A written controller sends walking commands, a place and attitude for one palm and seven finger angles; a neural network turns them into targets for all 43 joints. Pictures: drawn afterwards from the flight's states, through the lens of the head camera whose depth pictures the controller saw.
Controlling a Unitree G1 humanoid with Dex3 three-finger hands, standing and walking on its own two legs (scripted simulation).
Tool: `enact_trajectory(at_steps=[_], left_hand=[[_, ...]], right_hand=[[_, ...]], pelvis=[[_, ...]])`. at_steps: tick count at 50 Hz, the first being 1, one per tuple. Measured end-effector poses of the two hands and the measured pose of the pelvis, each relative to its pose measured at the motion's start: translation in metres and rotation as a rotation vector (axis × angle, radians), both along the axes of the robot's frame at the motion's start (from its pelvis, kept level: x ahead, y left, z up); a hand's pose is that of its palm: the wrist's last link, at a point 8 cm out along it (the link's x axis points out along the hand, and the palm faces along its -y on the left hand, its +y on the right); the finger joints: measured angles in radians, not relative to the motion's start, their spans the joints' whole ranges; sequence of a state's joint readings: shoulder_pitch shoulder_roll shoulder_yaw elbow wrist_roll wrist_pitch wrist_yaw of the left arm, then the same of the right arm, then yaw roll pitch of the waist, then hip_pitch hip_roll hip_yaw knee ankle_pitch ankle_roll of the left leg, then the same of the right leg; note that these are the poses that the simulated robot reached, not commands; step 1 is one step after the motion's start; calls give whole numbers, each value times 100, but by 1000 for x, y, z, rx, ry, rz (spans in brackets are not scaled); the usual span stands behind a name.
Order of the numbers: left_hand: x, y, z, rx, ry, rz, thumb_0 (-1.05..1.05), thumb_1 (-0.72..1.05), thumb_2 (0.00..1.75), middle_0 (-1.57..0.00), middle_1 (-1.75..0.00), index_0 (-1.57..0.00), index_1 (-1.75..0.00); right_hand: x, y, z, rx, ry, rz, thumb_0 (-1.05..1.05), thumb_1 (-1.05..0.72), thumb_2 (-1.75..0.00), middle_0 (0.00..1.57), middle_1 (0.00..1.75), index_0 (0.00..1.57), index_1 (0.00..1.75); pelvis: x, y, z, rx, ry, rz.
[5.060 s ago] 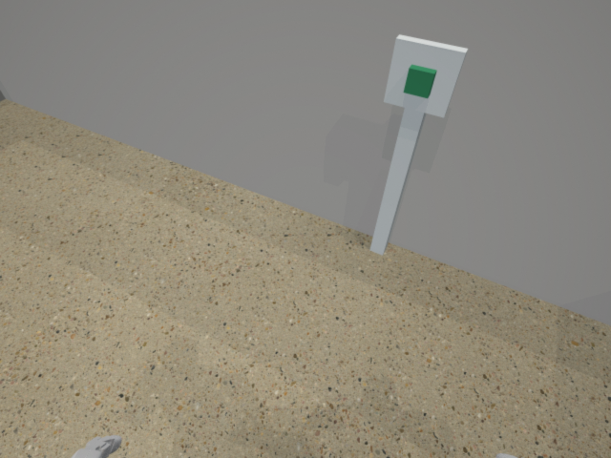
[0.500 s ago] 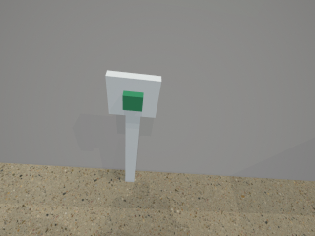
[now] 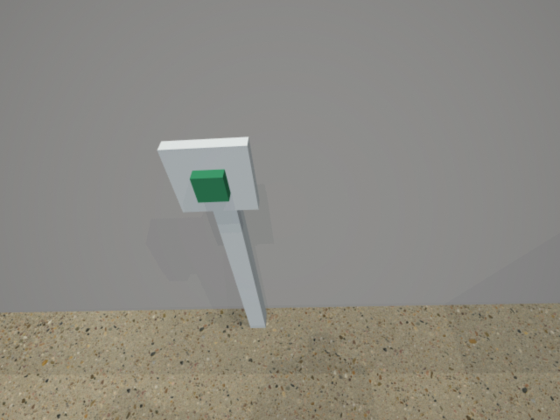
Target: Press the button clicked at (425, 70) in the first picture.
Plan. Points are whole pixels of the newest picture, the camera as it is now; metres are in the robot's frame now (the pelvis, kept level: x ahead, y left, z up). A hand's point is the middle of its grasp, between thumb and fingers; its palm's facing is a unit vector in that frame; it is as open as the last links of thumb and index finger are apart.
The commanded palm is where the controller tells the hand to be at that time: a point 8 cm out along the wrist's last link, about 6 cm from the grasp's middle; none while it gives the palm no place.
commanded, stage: come to a stop and stand still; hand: left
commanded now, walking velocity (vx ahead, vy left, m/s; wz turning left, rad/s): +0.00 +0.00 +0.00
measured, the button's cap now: (211, 185) +0.57 +0.18 +0.00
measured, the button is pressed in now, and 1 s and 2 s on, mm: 0 0 0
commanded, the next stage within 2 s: look again from close up in 1.22 s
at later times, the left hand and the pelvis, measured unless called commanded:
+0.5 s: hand out of the picture +0.01 +0.19 -0.19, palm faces +0.05 -0.99 -0.15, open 7.4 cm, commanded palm none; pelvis +0.03 +0.04 -0.01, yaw -1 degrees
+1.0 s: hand out of the picture -0.02 +0.21 -0.18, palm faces +0.02 -0.98 -0.17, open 7.4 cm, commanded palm none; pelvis +0.00 +0.05 +0.00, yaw -1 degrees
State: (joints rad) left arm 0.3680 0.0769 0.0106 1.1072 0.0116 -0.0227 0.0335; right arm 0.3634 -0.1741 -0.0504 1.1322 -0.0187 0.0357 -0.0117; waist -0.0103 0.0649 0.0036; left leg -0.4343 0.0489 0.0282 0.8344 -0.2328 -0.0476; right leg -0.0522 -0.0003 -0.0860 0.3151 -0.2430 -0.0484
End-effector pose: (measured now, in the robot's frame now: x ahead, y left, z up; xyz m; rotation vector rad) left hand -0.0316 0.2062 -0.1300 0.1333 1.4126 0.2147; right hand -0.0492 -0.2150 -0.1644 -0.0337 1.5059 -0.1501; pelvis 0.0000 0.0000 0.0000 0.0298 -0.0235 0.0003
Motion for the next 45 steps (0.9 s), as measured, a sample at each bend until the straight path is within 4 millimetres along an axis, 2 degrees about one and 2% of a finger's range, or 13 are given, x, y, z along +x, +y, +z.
enact_trajectory(at_steps=[6, 11, 16, 21, 27, 33, 38, 45], left_hand=[[-25, -21, -10, -65, 97, 54, 1, 91, 90, -20, -30, -20, -30], [-33, -23, -27, -121, 157, 85, 1, 91, 90, -20, -30, -20, -30], [-18, -11, -36, -137, 157, 62, 1, 91, 90, -20, -30, -20, -30], [12, 11, -37, -112, 90, 18, 1, 91, 90, -20, -30, -20, -30], [47, 41, -29, -52, -4, -28, 0, 91, 90, -20, -30, -20, -30], [61, 63, -22, -7, -50, -51, 0, 91, 90, -20, -30, -20, -30], [55, 68, -21, 0, -44, -58, 0, 91, 90, -20, -30, -19, -30], [29, 61, -22, -25, 11, -55, 0, 91, 90, -20, -30, -20, -30]], right_hand=[[46, -1, 1, -30, -33, 55, 1, -91, -89, 20, 30, 20, 30], [93, -1, 4, -101, -111, 95, 2, -94, -89, 20, 30, 20, 30], [127, 9, 17, -138, -204, 109, 1, -93, -89, 20, 30, 20, 30], [138, 24, 20, -131, -250, 95, 1, -93, -89, 20, 30, 20, 30], [125, 30, 17, -124, -246, 74, -1, -95, -89, 20, 30, 20, 30], [88, 31, 14, -116, -169, 67, -1, -95, -89, 20, 30, 20, 30], [52, 38, 12, -94, -89, 55, 0, -93, -89, 20, 30, 20, 30], [14, 49, 11, -66, -15, 33, 1, -92, -89, 20, 30, 20, 30]], pelvis=[[9, 2, -4, -18, 13, 6], [22, 12, -13, -41, 19, 8], [29, 19, -12, -27, 7, -13], [30, 28, -10, -28, -2, -20], [26, 38, -8, -26, -5, -23], [20, 44, -6, -22, -9, -20], [14, 46, -6, -21, -14, -19], [5, 46, -5, -22, -16, -19]])
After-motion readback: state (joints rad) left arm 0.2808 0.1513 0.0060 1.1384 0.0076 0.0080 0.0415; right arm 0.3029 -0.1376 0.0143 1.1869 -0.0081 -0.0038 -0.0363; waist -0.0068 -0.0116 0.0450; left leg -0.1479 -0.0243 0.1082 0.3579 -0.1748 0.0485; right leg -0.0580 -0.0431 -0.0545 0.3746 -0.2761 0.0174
